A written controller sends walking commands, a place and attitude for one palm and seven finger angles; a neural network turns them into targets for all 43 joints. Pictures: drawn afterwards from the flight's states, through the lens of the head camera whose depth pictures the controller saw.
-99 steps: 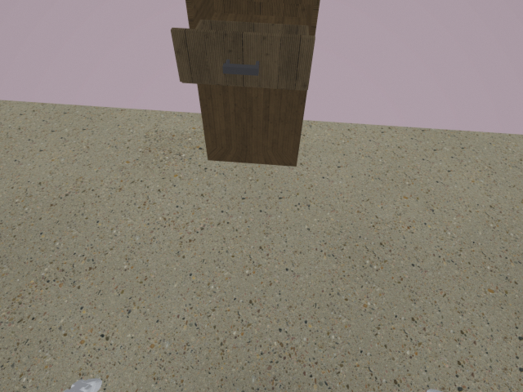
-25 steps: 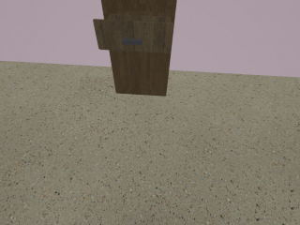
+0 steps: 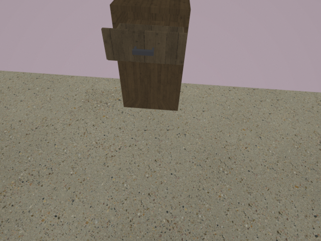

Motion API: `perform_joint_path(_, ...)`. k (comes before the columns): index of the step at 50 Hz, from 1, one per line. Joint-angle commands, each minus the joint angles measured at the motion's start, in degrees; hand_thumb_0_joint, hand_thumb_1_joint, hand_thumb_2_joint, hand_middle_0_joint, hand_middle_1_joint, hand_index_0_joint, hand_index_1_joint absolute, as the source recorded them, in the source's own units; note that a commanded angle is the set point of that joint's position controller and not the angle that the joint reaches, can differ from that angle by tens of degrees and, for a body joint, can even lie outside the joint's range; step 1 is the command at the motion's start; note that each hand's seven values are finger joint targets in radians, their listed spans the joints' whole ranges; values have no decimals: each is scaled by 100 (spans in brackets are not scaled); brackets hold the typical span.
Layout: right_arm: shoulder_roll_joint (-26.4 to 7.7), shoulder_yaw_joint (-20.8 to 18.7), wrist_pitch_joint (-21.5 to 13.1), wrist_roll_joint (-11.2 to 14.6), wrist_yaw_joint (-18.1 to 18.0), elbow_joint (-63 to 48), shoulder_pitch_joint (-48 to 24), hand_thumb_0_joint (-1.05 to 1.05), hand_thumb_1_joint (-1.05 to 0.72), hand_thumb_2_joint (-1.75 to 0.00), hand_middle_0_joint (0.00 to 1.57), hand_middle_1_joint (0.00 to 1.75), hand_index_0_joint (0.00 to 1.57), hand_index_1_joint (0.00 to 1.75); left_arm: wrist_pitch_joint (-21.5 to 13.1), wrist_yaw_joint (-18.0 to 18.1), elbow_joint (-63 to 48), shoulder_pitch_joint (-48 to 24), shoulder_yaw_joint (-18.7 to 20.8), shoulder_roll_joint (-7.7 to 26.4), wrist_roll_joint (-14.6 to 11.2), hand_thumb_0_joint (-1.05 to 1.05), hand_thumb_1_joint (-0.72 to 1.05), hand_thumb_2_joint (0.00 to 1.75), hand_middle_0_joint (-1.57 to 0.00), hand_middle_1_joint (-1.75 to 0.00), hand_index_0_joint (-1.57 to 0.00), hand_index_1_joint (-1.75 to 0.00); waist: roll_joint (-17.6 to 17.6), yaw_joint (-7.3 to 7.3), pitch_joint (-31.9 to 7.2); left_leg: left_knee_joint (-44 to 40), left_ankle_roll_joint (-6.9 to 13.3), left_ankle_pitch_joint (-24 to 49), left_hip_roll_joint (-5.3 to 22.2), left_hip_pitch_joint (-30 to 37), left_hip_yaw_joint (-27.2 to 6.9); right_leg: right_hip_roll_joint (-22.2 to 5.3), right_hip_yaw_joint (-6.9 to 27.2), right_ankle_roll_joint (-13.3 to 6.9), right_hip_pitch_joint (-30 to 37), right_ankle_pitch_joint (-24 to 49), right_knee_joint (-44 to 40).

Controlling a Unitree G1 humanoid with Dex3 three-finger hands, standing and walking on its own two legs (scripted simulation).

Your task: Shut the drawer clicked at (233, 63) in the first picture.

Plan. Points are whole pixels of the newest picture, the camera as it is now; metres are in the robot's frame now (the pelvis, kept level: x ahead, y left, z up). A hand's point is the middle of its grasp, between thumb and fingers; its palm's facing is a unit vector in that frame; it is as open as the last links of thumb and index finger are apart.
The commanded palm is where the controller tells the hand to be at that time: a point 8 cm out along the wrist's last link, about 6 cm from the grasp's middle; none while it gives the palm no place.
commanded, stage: walk to a spot facing it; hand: left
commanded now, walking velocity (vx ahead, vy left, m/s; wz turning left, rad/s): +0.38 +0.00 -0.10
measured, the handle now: (143, 50) +1.07 +0.16 -0.02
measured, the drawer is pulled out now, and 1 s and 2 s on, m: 0.30 0.30 0.30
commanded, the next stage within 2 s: take the last steps up to it in 0.86 s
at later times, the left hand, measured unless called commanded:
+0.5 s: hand (121, 196) +0.30 +0.15 -0.18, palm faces -0.06 -0.97 -0.23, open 7.3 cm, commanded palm none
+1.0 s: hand (114, 193) +0.32 +0.18 -0.19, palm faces +0.08 -0.99 -0.15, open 7.3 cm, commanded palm none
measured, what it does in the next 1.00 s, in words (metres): walks ahead: right foot, then left foot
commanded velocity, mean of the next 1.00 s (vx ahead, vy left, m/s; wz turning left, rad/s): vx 0.33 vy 0.00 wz -0.01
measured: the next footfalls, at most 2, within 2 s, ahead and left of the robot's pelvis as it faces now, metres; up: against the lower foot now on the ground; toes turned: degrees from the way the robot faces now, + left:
right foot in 0.42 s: +0.29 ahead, -0.13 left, +0.00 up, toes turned -12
left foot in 0.88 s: +0.48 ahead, +0.10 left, +0.00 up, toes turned +9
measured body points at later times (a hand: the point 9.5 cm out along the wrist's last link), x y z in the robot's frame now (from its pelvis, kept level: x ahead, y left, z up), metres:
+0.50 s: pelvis +0.18 -0.04 -0.02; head +0.21 -0.04 +0.43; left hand +0.30 +0.20 -0.16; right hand +0.01 -0.22 -0.16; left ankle +0.02 +0.11 -0.66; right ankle +0.26 -0.13 -0.74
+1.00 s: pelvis +0.37 +0.01 -0.01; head +0.38 +0.04 +0.44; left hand +0.32 +0.23 -0.18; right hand +0.48 -0.22 -0.13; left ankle +0.44 +0.09 -0.73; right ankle +0.31 -0.12 -0.65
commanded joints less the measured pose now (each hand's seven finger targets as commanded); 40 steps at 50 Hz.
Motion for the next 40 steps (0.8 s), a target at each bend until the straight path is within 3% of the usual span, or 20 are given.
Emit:
perform_joint_path(1,-387,-173,-234,32,-50,-306,296,0,-90,-90,20,30,20,30,-177,54,-230,292,301,997,-14,0,90,90,-20,-30,-20,-30,-596,-113,791,-97,50,-127,119,-464,332,-1304,1478,-832,-492,-941,-1026)
perform_joint_path(2,-347,-176,-275,38,-61,-194,648,0,-90,-90,20,30,20,30,-176,47,-262,164,292,830,-12,0,90,90,-20,-30,-20,-30,-186,-286,849,-587,111,-28,197,142,186,-994,1061,-680,-976,-663,-499)
perform_joint_path(3,-535,-247,-320,1,-82,19,1228,0,-90,-90,20,30,20,30,-174,19,-353,11,263,553,-15,0,90,90,-20,-30,-20,-30,810,-496,872,-1212,389,77,758,873,-758,-346,363,-403,-1744,-473,748)
perform_joint_path(4,-889,-369,-366,-55,-140,259,2023,0,-90,-90,20,30,20,30,-218,9,-534,-375,202,229,-14,0,90,90,-20,-30,-20,-30,1976,-751,948,-1967,856,621,1804,1557,-2212,117,-561,-127,-2863,-945,2442)
perform_joint_path(5,-678,-313,-388,-46,-208,358,2335,0,-90,-90,20,30,20,30,-284,44,-753,-781,214,308,24,0,90,90,-20,-30,-20,-30,1431,-795,1187,-2000,1195,1808,2185,1831,-2570,-176,-133,-155,-3602,-1301,3270)
perform_joint_path(6,-472,-272,-418,-7,-240,362,2360,0,-90,-90,20,30,20,30,-333,22,-744,-891,238,318,19,0,90,90,-20,-30,-20,-30,589,-714,1173,-1767,1390,2738,2294,1991,-2407,-439,7,-172,-3847,-1111,3641)
perform_joint_path(7,-404,-259,-458,-22,-253,301,2195,0,-90,-90,20,30,20,30,-332,-18,-689,-877,242,182,18,0,90,90,-20,-30,-20,-30,326,-600,1148,-1757,1331,3033,2186,1870,-1951,-599,2,-140,-3806,-950,3785)
perform_joint_path(10,-171,-226,-549,4,-287,256,1812,0,-90,-90,20,30,20,30,-208,-127,-641,-714,232,-122,20,0,90,90,-20,-30,-20,-30,690,-263,1159,-2104,995,2566,1603,1319,-841,-743,-268,-40,-3400,-245,3423)
perform_joint_path(13,-6,-203,-575,3,-294,344,1857,0,-90,-90,20,30,20,30,-184,-191,-779,-1008,193,-322,2,0,90,90,-20,-30,-20,-30,707,-223,1212,-2278,792,2743,1222,960,-133,-657,-693,-46,-2822,328,2172)
perform_joint_path(16,-94,-247,-536,-12,-278,480,1896,0,-90,-90,20,30,20,30,-212,-173,-772,-1037,221,-312,-20,0,90,90,-20,-30,-20,-30,799,-169,1018,-2047,746,3620,1281,828,153,-374,-941,-212,-1746,520,1260)
perform_joint_path(19,-243,-290,-491,44,-273,503,1709,0,-90,-90,20,30,20,30,-278,-111,-400,162,329,-41,27,0,90,90,-20,-30,-20,-30,586,416,330,-410,541,4945,1147,737,491,-66,-1083,-415,-20,796,625)
perform_joint_path(20,-178,-303,-484,67,-229,443,1657,0,-90,-90,20,30,20,30,-363,-64,-149,1069,433,276,68,0,90,90,-20,-30,-20,-30,302,824,-171,890,329,4232,950,10,569,-282,-759,-531,1324,936,359)
perform_joint_path(21,193,-242,-492,145,-144,309,1899,0,-90,-90,20,30,20,30,-429,48,-20,1719,593,949,96,0,90,90,-20,-30,-20,-30,-904,972,-957,2930,128,1432,344,-1404,751,-1898,1245,-1036,2611,399,-155)
perform_joint_path(22,386,-257,-479,153,-164,74,1688,0,-90,-90,20,30,20,30,-402,79,81,1895,650,1320,-18,0,90,90,-20,-30,-20,-30,-1227,823,-1088,4702,131,-979,-68,-2271,270,-3014,3231,-1489,2475,353,-1035)
perform_joint_path(23,315,-317,-438,156,-134,7,1226,0,-90,-90,20,30,20,30,-360,78,-63,1323,607,1167,-70,0,90,90,-20,-30,-20,-30,-808,742,-545,5082,222,-560,317,-2398,-97,-2886,3019,-1442,1445,-970,-1421)
perform_joint_path(25,437,-331,-338,20,-85,-76,928,0,-90,-90,20,30,20,30,-387,121,-277,289,398,476,-19,0,90,90,-20,-30,-20,-30,-349,216,474,4759,182,259,728,-2442,-164,-2459,1862,-1074,-236,-1176,-1611)
perform_joint_path(29,618,-341,-84,-49,-28,-29,1273,0,-90,-90,20,30,20,30,-464,142,-308,7,288,124,49,0,90,90,-20,-30,-20,-30,-489,-282,560,3662,-59,700,802,-1906,102,-1883,351,-778,-1273,-363,-1893)
perform_joint_path(32,612,-367,-74,-32,57,-328,780,0,-90,-90,20,30,20,30,-515,136,-259,100,318,191,56,0,90,90,-20,-30,-20,-30,-478,-262,707,2647,-152,1036,826,-1920,249,-1780,22,-819,-1242,-190,-2044)
perform_joint_path(35,524,-361,-135,-19,145,-649,12,0,-90,-90,20,30,20,30,-537,100,-165,424,297,264,37,0,90,90,-20,-30,-20,-30,-461,-41,828,1628,-162,1280,707,-2008,414,-1713,-91,-787,-737,45,-2021)
perform_joint_path(40,378,-356,-254,5,171,-907,-487,0,-90,-90,20,30,20,30,-493,115,-81,686,337,417,59,0,90,90,-20,-30,-20,-30,-368,43,863,597,6,951,451,-1349,634,-1905,-160,-729,-141,803,-1512)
